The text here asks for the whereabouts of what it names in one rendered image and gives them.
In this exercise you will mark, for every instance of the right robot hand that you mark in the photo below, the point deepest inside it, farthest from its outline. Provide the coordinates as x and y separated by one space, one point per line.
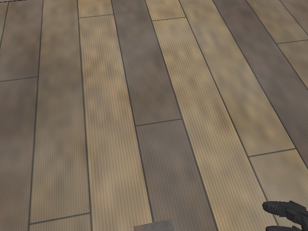
290 210

